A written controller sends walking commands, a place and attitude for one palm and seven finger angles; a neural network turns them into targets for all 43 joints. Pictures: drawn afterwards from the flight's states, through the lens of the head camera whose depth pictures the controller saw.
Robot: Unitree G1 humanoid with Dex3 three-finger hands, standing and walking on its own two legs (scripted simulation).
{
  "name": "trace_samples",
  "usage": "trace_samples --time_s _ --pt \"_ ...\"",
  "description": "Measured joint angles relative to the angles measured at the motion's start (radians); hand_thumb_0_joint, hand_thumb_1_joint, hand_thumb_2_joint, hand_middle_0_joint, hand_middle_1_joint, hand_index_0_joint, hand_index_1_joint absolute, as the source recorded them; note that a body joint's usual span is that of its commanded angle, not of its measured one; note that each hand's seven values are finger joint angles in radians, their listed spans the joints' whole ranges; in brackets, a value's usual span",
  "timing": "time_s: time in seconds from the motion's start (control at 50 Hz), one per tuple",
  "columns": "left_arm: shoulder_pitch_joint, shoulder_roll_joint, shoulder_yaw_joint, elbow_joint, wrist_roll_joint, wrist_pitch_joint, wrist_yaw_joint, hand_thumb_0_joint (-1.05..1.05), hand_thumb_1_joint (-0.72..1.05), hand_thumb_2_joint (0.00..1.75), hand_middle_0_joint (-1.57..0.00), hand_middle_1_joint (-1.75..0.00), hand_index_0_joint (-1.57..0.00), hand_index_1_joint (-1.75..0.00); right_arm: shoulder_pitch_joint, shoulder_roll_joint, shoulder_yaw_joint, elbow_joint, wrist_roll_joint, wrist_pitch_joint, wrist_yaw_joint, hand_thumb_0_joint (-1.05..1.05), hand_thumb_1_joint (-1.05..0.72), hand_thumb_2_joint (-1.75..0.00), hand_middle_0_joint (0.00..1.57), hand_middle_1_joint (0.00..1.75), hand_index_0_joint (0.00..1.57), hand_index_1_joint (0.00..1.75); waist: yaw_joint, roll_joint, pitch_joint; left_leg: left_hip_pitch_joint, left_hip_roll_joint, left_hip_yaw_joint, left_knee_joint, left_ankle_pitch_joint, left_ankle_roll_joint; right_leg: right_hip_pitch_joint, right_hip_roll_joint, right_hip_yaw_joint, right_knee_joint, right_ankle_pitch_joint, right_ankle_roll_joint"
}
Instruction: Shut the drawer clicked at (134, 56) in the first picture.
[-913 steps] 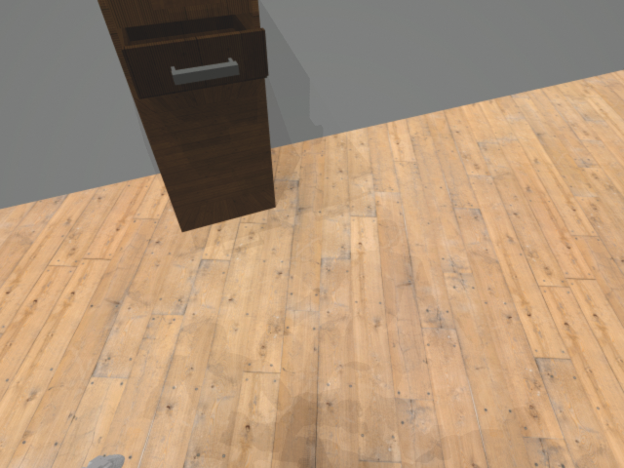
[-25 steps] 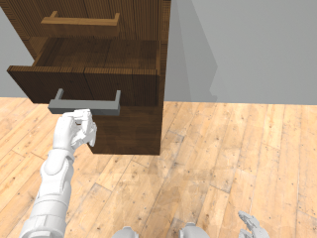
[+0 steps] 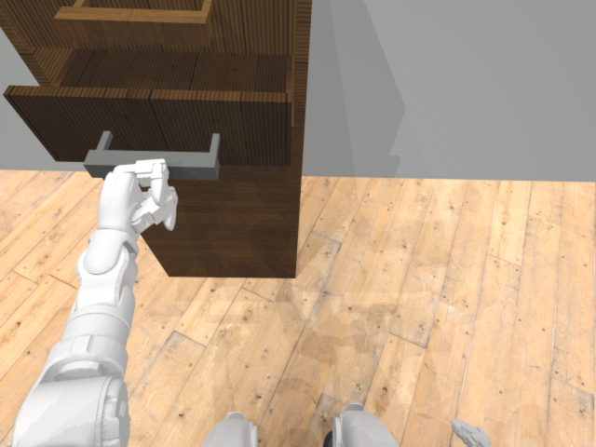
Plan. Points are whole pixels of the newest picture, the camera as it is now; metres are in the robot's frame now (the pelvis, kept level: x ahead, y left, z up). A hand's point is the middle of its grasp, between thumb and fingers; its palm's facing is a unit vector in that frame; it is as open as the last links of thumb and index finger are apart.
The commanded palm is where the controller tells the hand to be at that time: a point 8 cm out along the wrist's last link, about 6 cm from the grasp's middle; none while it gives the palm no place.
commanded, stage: push the drawer shut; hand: left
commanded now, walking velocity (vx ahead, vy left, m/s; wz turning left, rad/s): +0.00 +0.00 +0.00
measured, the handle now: (157, 152) +0.51 +0.21 +0.06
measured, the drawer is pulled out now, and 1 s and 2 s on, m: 0.10 0.00 0.00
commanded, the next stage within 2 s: pull the fist back off the drawer in 1.22 s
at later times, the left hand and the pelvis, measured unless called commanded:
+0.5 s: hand (177, 167) +0.48 +0.17 +0.06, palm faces -0.02 -1.00 -0.03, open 3.4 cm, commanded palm +0.47 +0.22 +0.06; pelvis -0.01 +0.00 -0.01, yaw -1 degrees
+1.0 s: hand (177, 145) +0.53 +0.18 +0.06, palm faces -0.02 -1.00 -0.03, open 3.1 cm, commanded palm +0.53 +0.22 +0.06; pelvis +0.00 +0.01 -0.01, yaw -1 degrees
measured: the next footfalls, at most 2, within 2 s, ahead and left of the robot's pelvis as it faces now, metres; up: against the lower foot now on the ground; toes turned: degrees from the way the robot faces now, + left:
none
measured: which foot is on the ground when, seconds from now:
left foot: down 0.00-1.00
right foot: down 0.00-1.00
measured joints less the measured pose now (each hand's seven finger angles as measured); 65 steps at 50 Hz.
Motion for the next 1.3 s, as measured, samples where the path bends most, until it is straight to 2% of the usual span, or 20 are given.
trace_samples --time_s 0.32,0.86,0.9,1.02,1.18,1.3 --pt "-0.182 0.080 0.073 0.202 0.031 -0.034 -0.018 0.04 0.90 0.94 -1.40 -1.60 -1.40 -1.60 0.045 -0.013 -0.002 0.012 -0.014 0.027 0.007 0.01 -0.91 -0.90 0.20 0.30 0.20 0.29 -0.048 -0.002 -0.001 -0.072 0.008 0.006 0.026 0.003 0.003 -0.072 0.008 0.007 0.015 0.013 0.001" --pt "-0.397 0.198 0.140 0.359 0.094 -0.008 -0.006 0.04 0.85 0.92 -1.40 -1.60 -1.40 -1.60 0.073 -0.014 0.017 0.000 -0.048 0.081 0.024 0.01 -0.91 -0.90 0.20 0.30 0.20 0.30 -0.120 0.007 -0.002 -0.173 0.017 0.005 0.066 -0.016 0.016 -0.159 0.017 0.008 0.022 0.015 0.015" --pt "-0.401 0.201 0.144 0.363 0.096 -0.016 -0.017 0.04 0.84 0.93 -1.40 -1.60 -1.40 -1.60 0.080 -0.014 0.015 0.000 -0.052 0.085 0.024 0.01 -0.91 -0.90 0.20 0.30 0.20 0.30 -0.119 0.009 -0.003 -0.179 0.017 0.004 0.068 -0.018 0.017 -0.164 0.017 0.008 0.021 0.015 0.016" --pt "-0.433 0.202 0.129 0.388 0.106 -0.013 -0.006 0.00 0.77 0.95 -1.40 -1.60 -1.40 -1.60 0.090 -0.013 0.021 0.016 -0.058 0.094 0.028 0.01 -0.91 -0.90 0.20 0.30 0.20 0.30 -0.117 0.011 -0.002 -0.198 0.011 -0.011 0.077 -0.016 0.018 -0.173 0.012 -0.006 0.023 0.014 0.017" --pt "-0.501 0.239 0.101 0.440 0.117 0.002 0.008 -0.02 0.70 0.97 -1.40 -1.60 -1.40 -1.60 0.081 -0.014 0.035 0.024 -0.063 0.076 0.021 0.01 -0.91 -0.90 0.20 0.30 0.20 0.30 -0.136 0.010 -0.001 -0.246 0.005 -0.034 0.101 -0.007 0.016 -0.205 0.006 -0.028 0.036 0.021 0.013" --pt "-0.539 0.254 0.069 0.455 0.109 0.014 0.019 0.01 0.70 0.99 -1.40 -1.60 -1.40 -1.60 0.077 -0.020 0.043 0.032 -0.065 0.054 0.015 0.01 -0.91 -0.90 0.20 0.30 0.20 0.30 -0.146 0.010 0.000 -0.274 0.002 -0.042 0.111 0.004 0.015 -0.227 0.003 -0.035 0.042 0.031 0.012"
